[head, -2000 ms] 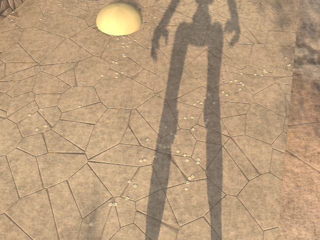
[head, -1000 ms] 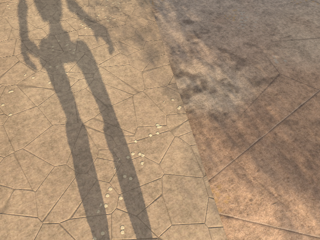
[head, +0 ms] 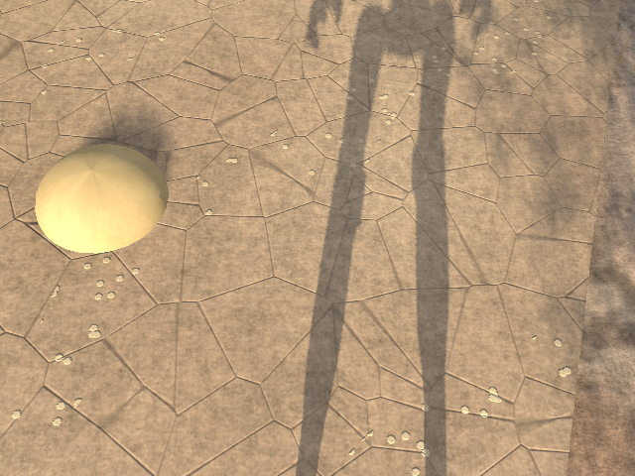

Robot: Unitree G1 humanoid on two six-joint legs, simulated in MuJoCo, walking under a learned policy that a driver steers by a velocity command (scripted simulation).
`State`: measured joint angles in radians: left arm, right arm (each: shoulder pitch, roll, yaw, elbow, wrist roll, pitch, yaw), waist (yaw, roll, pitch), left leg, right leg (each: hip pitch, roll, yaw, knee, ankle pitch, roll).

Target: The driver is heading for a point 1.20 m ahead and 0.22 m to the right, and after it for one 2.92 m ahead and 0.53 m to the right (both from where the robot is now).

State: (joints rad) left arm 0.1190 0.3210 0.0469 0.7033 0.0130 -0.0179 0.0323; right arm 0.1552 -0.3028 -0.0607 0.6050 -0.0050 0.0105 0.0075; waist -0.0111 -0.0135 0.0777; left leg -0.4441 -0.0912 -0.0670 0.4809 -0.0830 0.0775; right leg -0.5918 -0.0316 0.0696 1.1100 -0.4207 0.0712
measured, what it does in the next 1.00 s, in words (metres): steps on the spot: right foot, then left foot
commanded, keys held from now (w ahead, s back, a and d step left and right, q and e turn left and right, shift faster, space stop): q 0.06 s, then no key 0.44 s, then w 0.12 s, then no key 0.38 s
